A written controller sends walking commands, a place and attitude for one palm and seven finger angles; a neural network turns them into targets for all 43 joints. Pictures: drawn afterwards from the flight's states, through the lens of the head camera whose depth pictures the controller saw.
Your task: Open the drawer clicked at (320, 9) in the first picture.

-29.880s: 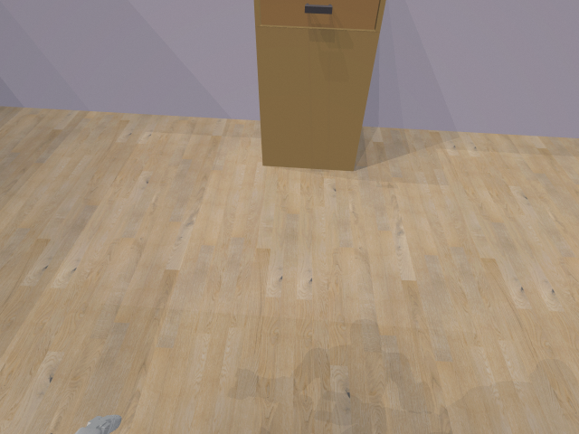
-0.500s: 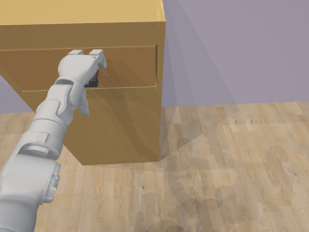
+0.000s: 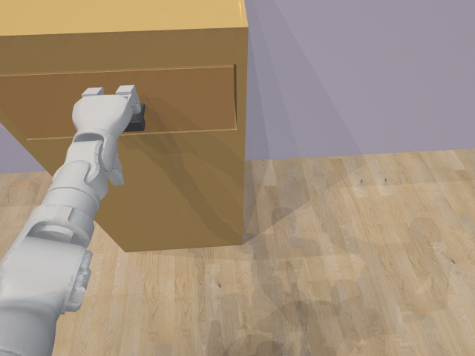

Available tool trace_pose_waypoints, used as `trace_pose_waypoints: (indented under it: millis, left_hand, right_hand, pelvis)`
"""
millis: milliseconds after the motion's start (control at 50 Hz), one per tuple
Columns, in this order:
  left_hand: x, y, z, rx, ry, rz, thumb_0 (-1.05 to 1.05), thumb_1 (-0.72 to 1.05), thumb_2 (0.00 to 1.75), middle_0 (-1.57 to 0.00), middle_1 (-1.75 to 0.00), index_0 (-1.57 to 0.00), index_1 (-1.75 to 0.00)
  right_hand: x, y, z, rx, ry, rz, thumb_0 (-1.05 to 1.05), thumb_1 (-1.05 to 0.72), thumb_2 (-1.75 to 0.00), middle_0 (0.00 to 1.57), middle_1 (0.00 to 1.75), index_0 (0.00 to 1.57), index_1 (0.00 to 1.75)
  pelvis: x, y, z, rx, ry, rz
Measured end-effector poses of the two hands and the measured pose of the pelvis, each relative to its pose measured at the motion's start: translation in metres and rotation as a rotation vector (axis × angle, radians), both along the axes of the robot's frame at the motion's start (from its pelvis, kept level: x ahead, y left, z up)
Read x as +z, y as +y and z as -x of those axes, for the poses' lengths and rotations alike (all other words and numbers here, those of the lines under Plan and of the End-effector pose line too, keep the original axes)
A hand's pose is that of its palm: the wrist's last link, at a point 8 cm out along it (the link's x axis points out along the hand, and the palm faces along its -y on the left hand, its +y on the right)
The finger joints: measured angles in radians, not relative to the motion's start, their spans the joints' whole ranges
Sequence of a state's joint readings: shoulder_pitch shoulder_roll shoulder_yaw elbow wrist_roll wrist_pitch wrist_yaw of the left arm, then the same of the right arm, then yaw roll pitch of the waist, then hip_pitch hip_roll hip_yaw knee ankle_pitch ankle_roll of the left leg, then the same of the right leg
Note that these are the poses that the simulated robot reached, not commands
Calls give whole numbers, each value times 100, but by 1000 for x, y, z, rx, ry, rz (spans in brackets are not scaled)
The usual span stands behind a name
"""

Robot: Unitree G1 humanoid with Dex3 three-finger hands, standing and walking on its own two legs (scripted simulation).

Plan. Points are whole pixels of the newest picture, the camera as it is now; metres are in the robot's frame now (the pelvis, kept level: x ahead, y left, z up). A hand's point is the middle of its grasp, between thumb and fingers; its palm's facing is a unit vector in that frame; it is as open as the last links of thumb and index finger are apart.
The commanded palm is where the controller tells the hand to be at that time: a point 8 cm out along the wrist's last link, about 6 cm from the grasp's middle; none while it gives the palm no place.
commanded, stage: lower the fingers behind the handle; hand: left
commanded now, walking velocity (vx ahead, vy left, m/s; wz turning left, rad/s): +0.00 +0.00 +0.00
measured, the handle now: (117, 116) +0.55 +0.22 +0.07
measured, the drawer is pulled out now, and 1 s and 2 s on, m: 0.00 0.00 0.00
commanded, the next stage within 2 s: lift the fingers back up to retry in 0.58 s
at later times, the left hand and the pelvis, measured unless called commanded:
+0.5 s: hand (116, 136) +0.49 +0.21 +0.07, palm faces -0.02 +0.00 -1.00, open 14.0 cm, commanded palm +0.46 +0.21 +0.10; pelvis -0.02 +0.00 -0.01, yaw -1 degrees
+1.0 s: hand (113, 132) +0.49 +0.21 +0.09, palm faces -0.01 -0.01 -1.00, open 13.9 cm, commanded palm +0.46 +0.21 +0.15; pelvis +0.00 +0.01 +0.00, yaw -1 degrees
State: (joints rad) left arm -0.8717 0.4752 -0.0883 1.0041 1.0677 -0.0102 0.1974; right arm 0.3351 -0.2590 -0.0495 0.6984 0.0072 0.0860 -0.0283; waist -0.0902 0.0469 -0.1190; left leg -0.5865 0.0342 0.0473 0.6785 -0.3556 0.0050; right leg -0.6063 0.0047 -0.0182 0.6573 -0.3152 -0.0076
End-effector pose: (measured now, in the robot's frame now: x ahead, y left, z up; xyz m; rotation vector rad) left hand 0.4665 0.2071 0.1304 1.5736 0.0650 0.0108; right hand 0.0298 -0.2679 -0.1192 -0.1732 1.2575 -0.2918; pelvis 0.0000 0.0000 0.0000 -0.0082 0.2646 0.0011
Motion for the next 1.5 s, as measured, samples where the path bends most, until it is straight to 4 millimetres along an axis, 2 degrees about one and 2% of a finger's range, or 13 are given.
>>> trace_pose_waypoints:
  millis: [320,560,720,940,1140,1220,1380,1500]
  left_hand:
    - [-2,-3,-4,22,-31,-26,0,-49,30,-32,-120,-29,-133]
    - [-3,-1,0,10,-14,-6,0,-49,30,-31,-119,-24,-128]
    - [-6,0,2,-4,-34,-3,0,-49,30,-29,-119,-23,-126]
    - [0,2,0,-5,-11,8,0,-49,30,-31,-119,-28,-121]
    - [36,3,-3,-3,-69,4,0,-49,30,-32,-120,-32,-120]
    - [45,3,-4,19,-45,-6,0,-49,30,-32,-120,-32,-120]
    - [55,-10,-4,-21,-3,10,0,-49,30,-32,-120,-32,-120]
    - [49,-4,-4,-11,12,13,0,-49,30,-32,-120,-32,-120]
  right_hand:
    - [-2,-1,20,-7,33,11,1,-90,-90,20,30,20,30]
    - [-4,7,41,-36,47,6,1,-90,-90,20,30,20,30]
    - [-5,10,42,-32,52,5,1,-90,-90,20,30,20,30]
    - [-2,14,22,-35,8,1,1,-90,-90,20,30,20,30]
    - [0,16,-6,-8,-28,-27,1,-90,-90,20,30,20,30]
    - [1,15,-19,4,-47,-38,1,-90,-90,20,30,20,30]
    - [6,10,-44,29,-91,-30,1,-90,-90,20,30,20,30]
    - [8,3,-51,39,-104,-23,1,-90,-90,20,30,20,30]
  pelvis:
    - [-7,1,12,5,30,4]
    - [-8,5,17,-9,26,4]
    - [-9,8,17,-8,29,7]
    - [-3,11,8,-10,5,8]
    - [3,10,-4,-3,-25,7]
    - [6,8,-7,0,-40,5]
    - [9,3,-10,4,-62,-2]
    - [10,-2,-10,-1,-61,-5]
